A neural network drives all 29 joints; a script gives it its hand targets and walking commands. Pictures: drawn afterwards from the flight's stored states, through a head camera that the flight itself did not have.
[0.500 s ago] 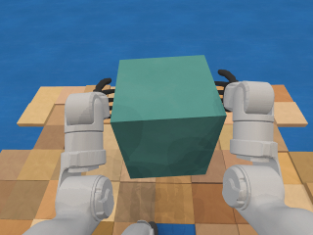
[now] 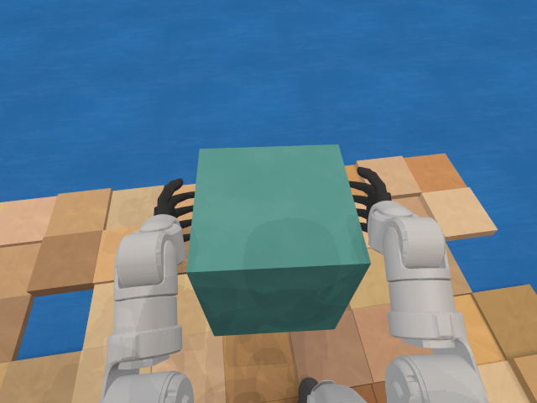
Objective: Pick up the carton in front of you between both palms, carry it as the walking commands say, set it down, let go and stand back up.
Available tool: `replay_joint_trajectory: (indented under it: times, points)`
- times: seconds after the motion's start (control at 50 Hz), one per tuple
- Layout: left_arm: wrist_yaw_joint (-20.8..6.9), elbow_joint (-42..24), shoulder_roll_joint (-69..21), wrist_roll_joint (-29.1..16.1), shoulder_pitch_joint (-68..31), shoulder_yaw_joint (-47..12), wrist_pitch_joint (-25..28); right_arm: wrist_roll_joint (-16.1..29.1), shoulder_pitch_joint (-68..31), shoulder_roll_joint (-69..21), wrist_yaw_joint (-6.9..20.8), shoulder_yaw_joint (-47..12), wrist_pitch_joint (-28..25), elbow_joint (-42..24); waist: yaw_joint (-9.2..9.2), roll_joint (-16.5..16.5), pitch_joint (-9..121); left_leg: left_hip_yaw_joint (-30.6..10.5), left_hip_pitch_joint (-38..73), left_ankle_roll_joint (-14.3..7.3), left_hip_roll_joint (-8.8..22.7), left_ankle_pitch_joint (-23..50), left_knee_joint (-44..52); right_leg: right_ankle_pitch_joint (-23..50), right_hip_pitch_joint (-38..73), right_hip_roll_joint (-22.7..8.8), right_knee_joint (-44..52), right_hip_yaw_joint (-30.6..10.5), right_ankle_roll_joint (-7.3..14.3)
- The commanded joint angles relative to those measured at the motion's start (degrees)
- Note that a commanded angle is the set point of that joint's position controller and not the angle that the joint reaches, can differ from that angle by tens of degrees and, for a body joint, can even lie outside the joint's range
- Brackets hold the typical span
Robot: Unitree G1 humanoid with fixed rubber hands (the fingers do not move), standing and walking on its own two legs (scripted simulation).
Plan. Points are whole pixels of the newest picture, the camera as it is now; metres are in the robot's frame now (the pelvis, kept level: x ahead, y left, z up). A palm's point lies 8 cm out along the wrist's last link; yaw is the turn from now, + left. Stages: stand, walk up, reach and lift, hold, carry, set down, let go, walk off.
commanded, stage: carry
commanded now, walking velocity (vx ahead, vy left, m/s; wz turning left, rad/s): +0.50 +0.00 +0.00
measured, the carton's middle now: (272, 246) +0.35 -0.01 +0.00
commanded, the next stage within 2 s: none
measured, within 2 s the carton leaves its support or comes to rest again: neither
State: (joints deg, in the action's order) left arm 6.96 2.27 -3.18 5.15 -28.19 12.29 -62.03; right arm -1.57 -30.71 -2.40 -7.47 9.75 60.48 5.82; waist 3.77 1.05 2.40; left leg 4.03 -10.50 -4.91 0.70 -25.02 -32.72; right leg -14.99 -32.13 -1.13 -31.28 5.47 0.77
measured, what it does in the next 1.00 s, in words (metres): walks ahead: left foot, then right foot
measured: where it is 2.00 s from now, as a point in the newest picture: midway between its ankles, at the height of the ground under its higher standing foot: (264, 154)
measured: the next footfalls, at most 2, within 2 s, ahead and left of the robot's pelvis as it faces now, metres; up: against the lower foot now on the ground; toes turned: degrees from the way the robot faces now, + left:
left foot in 0.38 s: +0.37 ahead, +0.08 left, +0.02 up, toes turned +9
right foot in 0.82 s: +0.68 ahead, -0.11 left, +0.01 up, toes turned -5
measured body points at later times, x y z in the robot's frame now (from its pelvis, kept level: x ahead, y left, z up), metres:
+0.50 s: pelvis +0.30 +0.00 +0.02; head +0.29 +0.01 +0.47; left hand +0.69 +0.14 +0.20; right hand +0.67 -0.17 +0.21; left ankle +0.32 +0.07 -0.71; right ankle +0.21 -0.11 -0.62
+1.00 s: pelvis +0.63 -0.05 +0.02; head +0.68 -0.06 +0.46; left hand +0.99 +0.14 +0.15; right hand +1.03 -0.16 +0.15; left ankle +0.58 +0.08 -0.61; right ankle +0.64 -0.11 -0.72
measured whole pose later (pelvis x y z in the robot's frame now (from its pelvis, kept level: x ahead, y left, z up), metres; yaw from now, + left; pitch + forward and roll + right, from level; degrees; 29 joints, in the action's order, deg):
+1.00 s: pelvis +0.63 -0.05 +0.02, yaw +2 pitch +5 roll +2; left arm 8.1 -0.1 -0.6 2.3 -43.1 15.4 -74.6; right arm -5.7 -45.0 -2.5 -7.2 15.8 76.0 -1.3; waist -4.3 0.0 -2.2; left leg 1.8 -36.2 -2.1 0.6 -25.6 -74.7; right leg -14.7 -19.6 0.0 -28.7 7.8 5.6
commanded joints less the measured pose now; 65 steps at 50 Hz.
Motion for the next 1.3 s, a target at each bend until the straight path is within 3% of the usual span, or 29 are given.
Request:
replay_joint_trajectory:
  times: [0.0, 0.02, 0.04, 0.08, 0.2, 0.3, 0.34, 0.36, 0.38, 0.4, 0.44, 0.46, 0.56, 0.66, 0.72, 0.76, 0.78, 0.8, 0.82, 0.84, 0.88, 0.9, 1.02, 1.12, 1.18, 1.2, 1.22, 1.24, 1.28]
  points:
    - [-12.1, -4.0, -55.8, -22.1, -37.9, -41.1, 1.3, 24.1, -37.2, -61.1, 15.3, -41.7, 0.8, -7.0, -6.63, -9.0, 33.9, -0.2, -17.1, 4.0, 2.1, 21.6, -26.0, 28.8, 50.6, -12.1, 2.7, -13.3, 9.1]
    - [-11.9, -3.4, -54.6, -22.6, -36.4, -40.6, 1.2, 24.4, -36.2, -61.0, 15.0, -41.5, 1.6, -7.5, -7.99, -19.1, 36.9, -1.0, -33.0, 5.8, -4.2, -5.5, -37.9, 24.8, 60.9, -18.7, 5.7, -30.7, 15.8]
    - [-12.0, -5.8, -55.1, -24.1, -38.4, -41.9, 0.8, 23.9, -38.5, -60.1, 14.5, -41.1, 1.6, -8.7, -8.34, -11.6, 34.1, -4.8, -37.2, 5.2, -1.3, -5.6, -42.1, 20.3, 59.0, -17.7, 7.4, -30.7, 14.6]
    - [-12.2, -11.0, -56.4, -27.5, -44.4, -43.9, -0.3, 22.7, -38.2, -58.3, 13.3, -39.5, 2.6, -9.6, -7.92, -2.4, 29.2, -5.6, -37.6, 4.6, 0.9, -1.8, -35.5, 21.2, 51.7, -16.2, 8.0, -24.5, 11.3]
    - [-13.3, -12.6, -52.3, -31.3, -50.6, -41.1, -5.4, 17.9, -40.6, -50.2, 9.7, -34.7, 7.1, -11.3, -6.78, -9.2, 23.4, -0.8, -25.8, 5.3, 0.5, 6.3, -11.8, 7.0, 37.1, -12.4, 14.8, -13.0, 9.6]
    - [-13.5, -5.1, -48.6, -29.2, -53.6, -36.2, -10.0, 17.7, -46.6, -46.4, 9.6, -31.3, 11.9, -6.9, -3.36, -10.4, 20.3, 4.9, -10.7, 3.7, -0.9, 15.1, -0.1, 13.5, 29.5, -10.8, 11.4, -5.7, 6.5]
    - [-13.0, -2.3, -47.8, -28.2, -55.9, -33.8, -11.8, 18.9, -48.8, -46.5, 10.3, -29.3, 13.5, -3.2, 0.41, -5.3, 22.8, 10.6, 5.1, 2.6, -4.9, 12.5, 4.5, 21.4, 23.6, -7.4, -2.3, 0.8, 4.2]
    - [-12.6, -1.0, -46.8, -27.3, -57.5, -32.5, -12.5, 19.8, -49.6, -46.8, 10.9, -28.3, 14.2, -1.2, 2.08, -0.7, 25.1, 4.9, 16.7, 1.8, -0.9, 9.0, 4.2, 15.1, 15.5, -5.6, -13.1, 1.7, 2.7]
    - [-12.1, -0.1, -46.9, -26.6, -59.1, -31.2, -13.4, 20.7, -52.0, -46.4, 11.4, -27.5, 14.8, 0.2, 1.5, 11.1, 27.2, -21.0, 27.1, -3.9, 14.9, 2.9, 7.3, -8.8, 0.1, -0.6, -28.0, 0.4, 0.2]
    - [-11.6, 0.3, -46.3, -25.9, -60.8, -29.6, -14.3, 22.0, -53.6, -47.4, 11.8, -27.1, 15.0, 1.5, 1.64, 17.0, 24.1, -38.8, 26.6, -9.9, 19.5, -0.4, 15.6, -18.4, -12.5, 4.6, -38.0, -2.8, 0.3]
    - [-10.4, 2.2, -46.9, -24.3, -62.5, -27.1, -15.1, 25.4, -59.4, -51.7, 12.6, -27.0, 15.8, 0.0, 0.56, 3.1, 20.2, -30.5, 19.1, -10.6, 18.4, 11.9, 11.6, -12.9, -15.8, -0.5, -45.3, -6.7, 2.2]
    - [-9.9, 3.7, -47.5, -23.2, -61.5, -25.6, -15.3, 26.8, -61.8, -53.5, 13.1, -27.0, 16.1, -0.2, -0.46, 0.1, 19.9, -25.2, 15.9, -8.8, 17.2, 16.1, 11.3, -10.3, -14.9, -1.9, -43.5, -6.7, 2.3]
    - [-9.7, 8.0, -53.0, -20.9, -61.5, -23.0, -14.9, 27.4, -64.4, -60.0, 14.3, -24.4, 15.4, 2.3, -0.24, 4.7, 19.1, -12.9, 13.7, -6.4, 13.6, 20.0, 15.5, -4.0, -13.0, -2.3, -26.5, -2.6, -0.8]
    - [-9.8, 6.6, -55.8, -22.0, -62.2, -24.9, -14.0, 25.1, -63.1, -60.4, 13.7, -24.2, 14.5, 0.6, -0.38, 6.4, 17.8, -3.1, 15.0, -4.0, 9.6, 32.5, 14.2, 11.1, -4.6, -1.0, -5.9, 1.6, 0.4]
    - [-10.4, 4.6, -56.4, -22.9, -61.1, -26.0, -14.3, 22.7, -59.0, -59.5, 12.8, -24.7, 14.7, -1.1, -3.08, 8.5, 20.5, 0.5, 17.3, -1.0, 9.7, 50.8, 8.9, 14.5, 7.2, 1.0, 0.6, 5.3, 1.6]
    - [-11.3, 3.6, -57.2, -23.3, -58.3, -26.5, -14.3, 20.7, -56.1, -59.2, 12.4, -25.5, 15.0, -2.3, -7.98, 5.9, 26.4, 5.8, 14.5, 3.0, 7.4, 56.2, -9.4, 15.8, 25.8, 2.9, 8.0, 8.6, 1.7]
    - [-12.0, 2.1, -57.8, -24.1, -57.8, -26.9, -14.2, 19.9, -56.2, -58.3, 12.2, -25.9, 14.8, -3.3, -10.73, 1.7, 27.9, 4.0, 1.9, 3.9, 6.0, 42.3, -21.4, 13.2, 39.4, -1.0, 5.9, 4.6, 0.9]
    - [-12.7, 2.2, -58.2, -24.9, -56.5, -27.1, -14.0, 19.1, -55.9, -57.7, 12.2, -26.2, 15.0, -3.7, -9.9, -9.0, 26.3, 2.6, -11.4, 4.1, 0.6, 9.3, -30.6, 25.6, 45.6, -7.8, -0.5, -6.8, 2.2]
    - [-12.9, 2.2, -55.2, -24.7, -58.0, -27.8, -13.9, 19.1, -54.7, -58.9, 12.1, -26.5, 15.7, -2.3, -6.39, -21.4, 30.4, -1.4, -26.4, 5.3, -6.1, -6.2, -44.8, 34.4, 55.2, -18.9, 4.1, -32.6, 12.9]
    - [-13.4, 0.3, -57.4, -26.4, -59.3, -29.7, -13.9, 18.2, -55.1, -57.2, 11.7, -26.5, 15.4, -3.6, -7.76, -18.2, 31.5, -4.7, -32.1, 4.1, -3.5, -5.1, -51.2, 27.0, 55.4, -20.4, 7.3, -35.8, 15.7]
    - [-14.3, -6.7, -59.9, -29.8, -65.0, -32.4, -13.1, 17.9, -56.9, -57.8, 10.6, -28.2, 14.7, -7.3, -7.06, -6.2, 27.9, -5.1, -33.6, 3.3, 0.0, -1.2, -49.4, 25.3, 47.7, -17.0, 7.6, -27.0, 13.0]
    - [-14.5, -9.5, -60.6, -31.2, -67.1, -33.6, -12.9, 17.6, -56.3, -57.8, 10.1, -28.8, 14.3, -8.6, -6.82, -5.1, 27.5, -4.8, -33.5, 2.9, 0.9, 0.3, -47.0, 25.4, 45.5, -16.0, 7.4, -24.1, 11.9]
    - [-14.0, -12.5, -55.7, -31.3, -63.3, -35.5, -12.3, 16.4, -52.2, -54.1, 8.4, -31.4, 13.1, -10.1, -7.49, -7.3, 27.7, -0.8, -40.4, 2.4, 1.8, -0.7, -36.6, 28.7, 46.2, -14.9, 6.8, -16.0, 13.4]
    - [-14.0, -5.4, -52.2, -27.9, -58.5, -33.9, -13.3, 17.3, -51.3, -52.5, 9.5, -31.8, 14.2, -5.0, -6.74, -9.5, 22.5, 5.5, -31.8, 1.6, -1.7, 8.9, -16.6, 43.0, 39.9, -10.1, 5.3, -6.3, 10.6]
    - [-14.1, 0.1, -52.2, -26.1, -55.9, -31.7, -13.2, 18.5, -50.7, -54.3, 11.1, -30.8, 14.4, -0.2, -1.36, -10.0, 25.4, 11.1, -6.6, -0.5, -7.8, 16.9, -1.2, 61.1, 30.9, -7.4, -9.5, 2.3, 5.6]
    - [-14.0, 1.0, -52.6, -25.4, -56.2, -31.1, -12.9, 19.5, -50.6, -55.6, 11.9, -30.4, 14.2, 0.9, 1.34, -8.5, 28.6, 3.1, 7.2, -2.5, -2.9, 18.6, 1.4, 47.3, 21.7, -6.0, -19.1, 1.6, 3.7]
    - [-14.2, 1.4, -54.5, -25.0, -57.3, -30.5, -12.9, 19.5, -51.5, -55.6, 12.5, -30.1, 13.3, 1.7, 3.13, 10.9, 36.3, -29.2, 24.1, -13.4, 14.4, 23.5, 2.6, 16.3, 2.2, 3.0, -40.5, -0.6, 0.0]
    - [-14.2, 2.7, -54.9, -24.5, -57.9, -30.2, -12.8, 21.0, -50.0, -58.7, 13.1, -30.0, 12.9, 3.7, 3.26, 16.3, 35.2, -40.2, 27.3, -16.5, 16.4, 32.1, 7.4, -12.3, -7.6, 7.9, -50.8, -6.0, 1.0]
    - [-13.8, 3.3, -56.6, -22.8, -57.6, -29.0, -11.4, 24.4, -54.5, -63.6, 14.4, -31.7, 11.7, 0.6, 2.61, 3.2, 29.1, -31.3, 22.7, -12.8, 16.3, 35.2, 3.3, -12.7, -14.4, 2.2, -51.3, -10.3, 2.7]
